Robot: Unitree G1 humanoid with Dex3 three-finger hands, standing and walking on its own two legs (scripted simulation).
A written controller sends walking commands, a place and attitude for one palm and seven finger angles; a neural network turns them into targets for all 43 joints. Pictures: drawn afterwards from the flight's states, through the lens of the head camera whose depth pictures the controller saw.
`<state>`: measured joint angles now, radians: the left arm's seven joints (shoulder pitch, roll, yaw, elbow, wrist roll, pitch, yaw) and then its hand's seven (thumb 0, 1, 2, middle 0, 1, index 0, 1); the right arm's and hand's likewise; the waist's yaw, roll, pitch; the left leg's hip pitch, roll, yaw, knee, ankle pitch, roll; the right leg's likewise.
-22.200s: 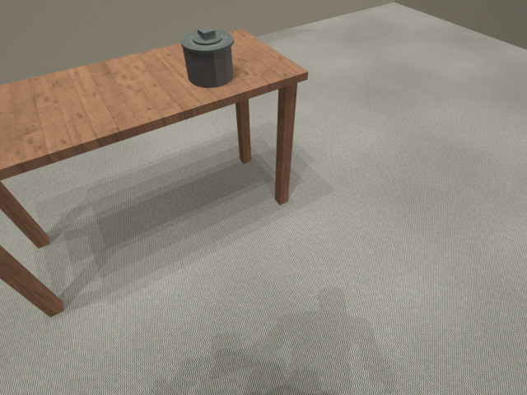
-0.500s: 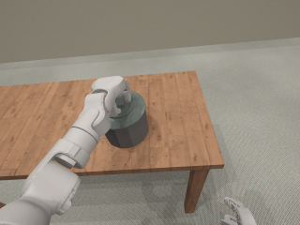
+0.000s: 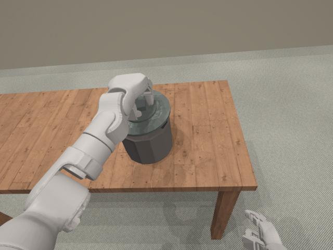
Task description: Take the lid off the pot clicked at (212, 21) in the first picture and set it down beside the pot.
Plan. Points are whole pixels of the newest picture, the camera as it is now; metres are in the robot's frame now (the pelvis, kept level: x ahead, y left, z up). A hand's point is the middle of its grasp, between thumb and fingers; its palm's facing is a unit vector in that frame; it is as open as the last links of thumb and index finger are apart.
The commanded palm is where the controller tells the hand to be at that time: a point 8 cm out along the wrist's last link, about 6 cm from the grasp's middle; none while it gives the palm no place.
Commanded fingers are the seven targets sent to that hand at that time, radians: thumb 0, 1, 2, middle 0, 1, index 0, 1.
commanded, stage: lift the lid straight up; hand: left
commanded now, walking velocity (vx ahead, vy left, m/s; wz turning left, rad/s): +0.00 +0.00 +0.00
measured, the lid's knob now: (137, 104) +0.45 +0.09 +0.12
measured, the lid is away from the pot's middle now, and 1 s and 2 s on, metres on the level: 0.00 0.03 0.07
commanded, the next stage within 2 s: move the lid sideways beside the pot in 1.36 s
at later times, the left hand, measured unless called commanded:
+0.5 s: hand (136, 90) +0.43 +0.08 +0.18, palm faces -0.17 -0.05 -0.98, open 7.0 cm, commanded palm +0.40 +0.09 +0.26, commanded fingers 0.00 0.54 1.13 -0.85 -0.96 -0.93 -1.01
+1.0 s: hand (134, 73) +0.44 +0.08 +0.23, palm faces -0.09 -0.04 -1.00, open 6.9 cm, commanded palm +0.40 +0.09 +0.30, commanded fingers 0.00 0.54 1.13 -0.85 -0.96 -0.93 -1.01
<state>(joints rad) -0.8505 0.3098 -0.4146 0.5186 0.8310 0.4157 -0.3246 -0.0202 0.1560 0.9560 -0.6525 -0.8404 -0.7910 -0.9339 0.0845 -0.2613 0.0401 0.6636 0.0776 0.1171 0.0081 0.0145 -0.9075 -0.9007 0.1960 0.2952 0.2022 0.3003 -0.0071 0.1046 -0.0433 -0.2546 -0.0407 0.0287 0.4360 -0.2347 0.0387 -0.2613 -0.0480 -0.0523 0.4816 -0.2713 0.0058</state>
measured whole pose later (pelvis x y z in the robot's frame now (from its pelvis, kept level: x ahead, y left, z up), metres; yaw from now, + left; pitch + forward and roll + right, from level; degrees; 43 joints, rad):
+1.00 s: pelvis -0.01 -0.01 +0.00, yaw +0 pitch +2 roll +1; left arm -1.05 0.36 -0.38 0.54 0.84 0.40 -0.37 -0.02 0.15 0.96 -0.65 -0.84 -0.81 -0.94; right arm 0.08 -0.27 0.06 0.67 0.08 0.09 -0.01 0.02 -0.91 -0.90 0.20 0.30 0.20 0.30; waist -0.01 0.11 -0.04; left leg -0.24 -0.03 0.03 0.41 -0.21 0.03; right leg -0.26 -0.04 -0.05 0.47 -0.25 0.00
